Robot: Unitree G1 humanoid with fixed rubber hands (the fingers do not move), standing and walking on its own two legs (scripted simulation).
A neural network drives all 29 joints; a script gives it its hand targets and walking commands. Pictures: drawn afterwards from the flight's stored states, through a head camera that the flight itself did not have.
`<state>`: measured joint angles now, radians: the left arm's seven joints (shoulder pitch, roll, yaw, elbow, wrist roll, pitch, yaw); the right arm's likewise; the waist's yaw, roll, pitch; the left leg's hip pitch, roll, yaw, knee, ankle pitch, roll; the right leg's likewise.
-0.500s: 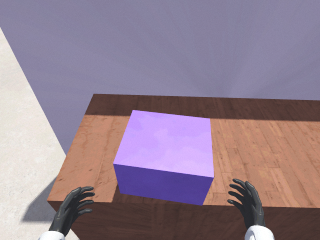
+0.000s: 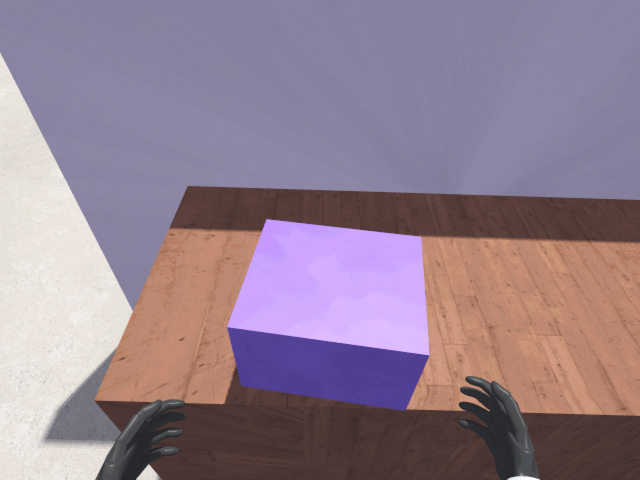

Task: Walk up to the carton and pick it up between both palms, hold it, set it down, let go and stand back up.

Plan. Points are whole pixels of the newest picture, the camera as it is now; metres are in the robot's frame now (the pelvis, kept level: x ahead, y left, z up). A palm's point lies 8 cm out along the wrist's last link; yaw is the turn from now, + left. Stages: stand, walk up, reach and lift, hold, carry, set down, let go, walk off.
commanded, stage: set down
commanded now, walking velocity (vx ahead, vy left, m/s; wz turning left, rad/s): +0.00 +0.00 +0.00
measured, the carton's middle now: (332, 310) +0.39 -0.05 -0.03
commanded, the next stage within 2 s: let go in 1.14 s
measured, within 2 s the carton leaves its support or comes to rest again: neither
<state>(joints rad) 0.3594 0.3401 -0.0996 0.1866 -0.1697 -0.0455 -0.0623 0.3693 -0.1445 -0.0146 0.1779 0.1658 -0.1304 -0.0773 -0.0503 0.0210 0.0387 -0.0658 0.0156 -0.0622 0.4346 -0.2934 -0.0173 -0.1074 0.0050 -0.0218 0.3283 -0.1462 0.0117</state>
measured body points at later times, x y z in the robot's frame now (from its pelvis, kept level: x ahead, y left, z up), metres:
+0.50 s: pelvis +0.01 +0.00 +0.00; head +0.01 +0.00 +0.45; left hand +0.19 +0.21 -0.04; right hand +0.16 -0.23 -0.04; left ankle -0.03 +0.12 -0.74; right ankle +0.03 -0.13 -0.74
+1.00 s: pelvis +0.00 +0.00 +0.00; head +0.01 +0.00 +0.45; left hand +0.19 +0.21 -0.06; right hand +0.14 -0.23 -0.06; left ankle -0.03 +0.12 -0.74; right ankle +0.03 -0.13 -0.74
